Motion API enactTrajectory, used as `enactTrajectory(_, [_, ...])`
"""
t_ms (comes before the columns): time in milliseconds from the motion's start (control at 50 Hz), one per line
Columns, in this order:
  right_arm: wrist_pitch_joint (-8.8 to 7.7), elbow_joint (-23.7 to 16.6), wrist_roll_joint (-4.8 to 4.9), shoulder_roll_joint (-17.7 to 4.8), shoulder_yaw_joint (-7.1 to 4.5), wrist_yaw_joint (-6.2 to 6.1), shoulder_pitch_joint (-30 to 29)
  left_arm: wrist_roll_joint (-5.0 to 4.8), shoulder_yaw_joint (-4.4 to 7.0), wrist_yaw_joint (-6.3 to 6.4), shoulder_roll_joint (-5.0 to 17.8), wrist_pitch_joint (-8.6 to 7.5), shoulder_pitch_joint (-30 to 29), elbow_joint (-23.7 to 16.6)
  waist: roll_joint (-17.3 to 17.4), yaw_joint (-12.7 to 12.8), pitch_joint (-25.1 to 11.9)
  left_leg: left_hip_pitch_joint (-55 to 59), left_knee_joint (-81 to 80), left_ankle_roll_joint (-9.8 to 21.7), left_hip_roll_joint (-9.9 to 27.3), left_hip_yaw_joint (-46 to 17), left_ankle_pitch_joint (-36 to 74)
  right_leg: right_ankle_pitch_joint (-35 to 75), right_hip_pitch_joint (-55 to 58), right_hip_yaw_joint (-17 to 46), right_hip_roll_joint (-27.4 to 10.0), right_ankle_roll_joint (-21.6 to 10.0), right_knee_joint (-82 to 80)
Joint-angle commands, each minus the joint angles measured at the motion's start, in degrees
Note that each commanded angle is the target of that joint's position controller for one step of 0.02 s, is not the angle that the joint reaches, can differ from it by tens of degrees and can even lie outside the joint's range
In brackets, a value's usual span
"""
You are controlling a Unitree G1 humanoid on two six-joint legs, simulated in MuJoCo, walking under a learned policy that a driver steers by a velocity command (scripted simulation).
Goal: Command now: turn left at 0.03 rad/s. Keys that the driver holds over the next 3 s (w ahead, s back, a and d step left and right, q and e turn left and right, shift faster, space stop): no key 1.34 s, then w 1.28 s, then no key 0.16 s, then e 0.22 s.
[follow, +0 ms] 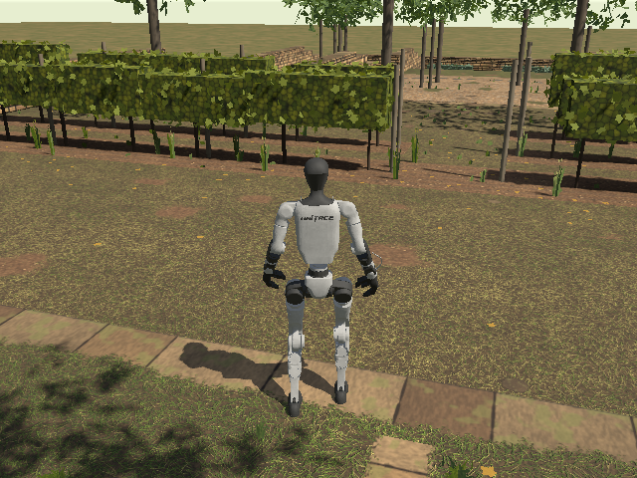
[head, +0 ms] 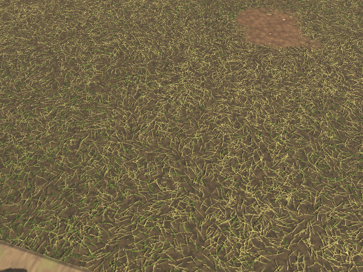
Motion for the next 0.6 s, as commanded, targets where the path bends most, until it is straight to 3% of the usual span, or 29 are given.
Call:
enactTrajectory(20, [-0.57, -2.8, 0.13, -7.6, -1.98, -0.15, 0.9, 0.02, 1.66, 0.20, 6.5, -0.62, -1.8, -3.1, 1.3, 0.3, -5.1, -6.0, -6.1, 2.1, 2.3, -2.2, 14.0, 15.4, 11.4, 3.0, -2.4, -1.5, -0.7])
enactTrajectory(600, [0.23, -0.5, -0.08, -10.4, -2.15, -0.74, 0.1, 0.34, 2.13, 0.76, 9.2, -0.05, -4.4, 4.0, 0.4, 1.0, -2.7, -2.0, -9.3, 2.4, 1.2, -0.8, 13.4, 12.4, 12.1, 2.8, -1.9, -0.6, -2.4])
Next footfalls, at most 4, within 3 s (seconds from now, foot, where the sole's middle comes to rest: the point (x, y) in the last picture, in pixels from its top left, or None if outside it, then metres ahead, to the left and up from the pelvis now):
1.98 left None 0.33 0.10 -0.77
2.44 right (217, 251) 0.63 -0.14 -0.93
2.84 left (166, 197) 0.88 0.08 -0.93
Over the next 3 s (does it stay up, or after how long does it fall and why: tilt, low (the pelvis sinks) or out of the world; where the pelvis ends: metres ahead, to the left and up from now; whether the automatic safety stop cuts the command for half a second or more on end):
stays up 0.73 -0.01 -0.16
